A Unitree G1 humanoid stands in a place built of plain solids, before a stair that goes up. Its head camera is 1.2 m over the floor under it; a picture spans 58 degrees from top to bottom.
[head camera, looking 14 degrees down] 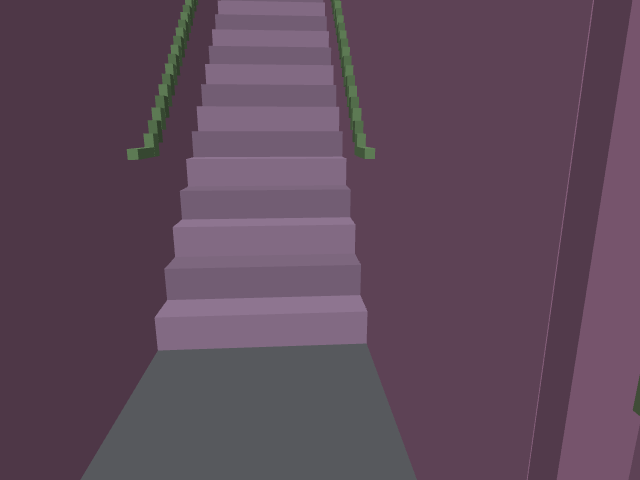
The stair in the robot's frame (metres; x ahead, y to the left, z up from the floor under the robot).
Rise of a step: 0.20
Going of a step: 0.26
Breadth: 1.29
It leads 4 degrees to the left of straight ahead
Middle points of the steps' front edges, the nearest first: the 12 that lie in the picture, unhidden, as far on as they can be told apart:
2.27 0.32 0.20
2.52 0.34 0.40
2.78 0.36 0.60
3.04 0.38 0.81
3.29 0.39 1.01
3.55 0.41 1.21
3.80 0.43 1.41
4.06 0.45 1.61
4.32 0.47 1.81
4.57 0.48 2.01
4.83 0.50 2.21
5.08 0.52 2.42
